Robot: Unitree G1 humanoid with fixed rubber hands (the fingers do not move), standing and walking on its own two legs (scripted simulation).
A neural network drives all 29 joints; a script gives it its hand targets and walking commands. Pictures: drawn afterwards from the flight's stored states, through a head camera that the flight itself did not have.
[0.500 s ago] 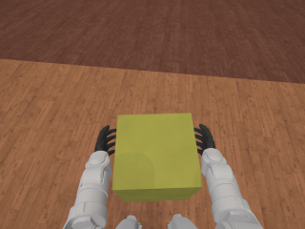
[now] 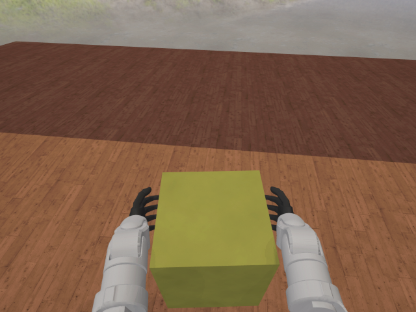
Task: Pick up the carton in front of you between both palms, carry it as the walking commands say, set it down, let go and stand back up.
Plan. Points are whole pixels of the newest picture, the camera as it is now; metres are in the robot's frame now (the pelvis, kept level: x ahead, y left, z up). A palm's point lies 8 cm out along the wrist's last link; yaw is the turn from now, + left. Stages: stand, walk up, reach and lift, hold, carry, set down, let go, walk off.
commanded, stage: reach and lift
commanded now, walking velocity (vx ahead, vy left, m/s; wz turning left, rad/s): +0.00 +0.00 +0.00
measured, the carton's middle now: (212, 241) +0.28 +0.00 -0.05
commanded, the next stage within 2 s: hold in 0.86 s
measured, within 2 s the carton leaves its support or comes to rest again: neither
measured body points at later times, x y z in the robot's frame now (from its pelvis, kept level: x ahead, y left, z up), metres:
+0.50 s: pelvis +0.00 +0.00 +0.00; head -0.03 +0.00 +0.45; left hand +0.31 +0.15 +0.02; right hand +0.31 -0.15 +0.02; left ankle +0.02 +0.13 -0.74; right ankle +0.02 -0.12 -0.74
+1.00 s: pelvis +0.01 +0.00 +0.01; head -0.04 +0.00 +0.46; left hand +0.30 +0.15 +0.05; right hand +0.30 -0.15 +0.04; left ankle +0.02 +0.13 -0.74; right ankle +0.02 -0.12 -0.74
